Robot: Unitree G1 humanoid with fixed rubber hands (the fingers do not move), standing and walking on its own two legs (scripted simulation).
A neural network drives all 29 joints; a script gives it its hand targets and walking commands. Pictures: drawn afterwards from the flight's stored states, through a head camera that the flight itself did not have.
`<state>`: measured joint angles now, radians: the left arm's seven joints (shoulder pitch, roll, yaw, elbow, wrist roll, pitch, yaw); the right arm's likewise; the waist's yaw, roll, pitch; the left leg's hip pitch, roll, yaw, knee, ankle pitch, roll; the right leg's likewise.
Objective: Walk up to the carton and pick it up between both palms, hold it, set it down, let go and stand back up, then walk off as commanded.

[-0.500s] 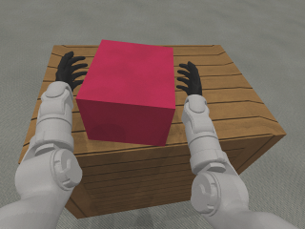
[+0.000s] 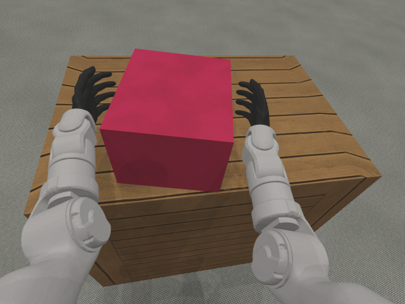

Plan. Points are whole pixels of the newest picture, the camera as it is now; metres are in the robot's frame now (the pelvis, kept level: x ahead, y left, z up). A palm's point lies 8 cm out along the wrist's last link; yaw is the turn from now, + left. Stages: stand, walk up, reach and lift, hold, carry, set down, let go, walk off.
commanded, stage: set down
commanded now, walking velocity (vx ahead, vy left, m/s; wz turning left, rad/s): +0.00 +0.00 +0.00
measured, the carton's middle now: (176, 118) +0.51 +0.03 +0.06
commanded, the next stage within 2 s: none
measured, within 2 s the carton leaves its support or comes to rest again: neither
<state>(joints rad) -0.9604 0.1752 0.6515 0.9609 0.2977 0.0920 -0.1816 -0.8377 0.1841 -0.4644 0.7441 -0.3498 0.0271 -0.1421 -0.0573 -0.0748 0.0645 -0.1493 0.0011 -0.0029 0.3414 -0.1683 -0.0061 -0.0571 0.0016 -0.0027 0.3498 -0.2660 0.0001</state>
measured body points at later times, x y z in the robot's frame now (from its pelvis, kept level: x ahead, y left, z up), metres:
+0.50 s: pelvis +0.00 +0.00 +0.00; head +0.03 +0.02 +0.45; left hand +0.46 +0.20 +0.14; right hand +0.42 -0.13 +0.15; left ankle +0.01 +0.13 -0.75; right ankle -0.05 -0.11 -0.75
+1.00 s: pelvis +0.02 +0.02 +0.00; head +0.06 +0.07 +0.44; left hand +0.48 +0.23 +0.09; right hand +0.44 -0.13 +0.08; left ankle +0.01 +0.13 -0.75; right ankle -0.05 -0.11 -0.74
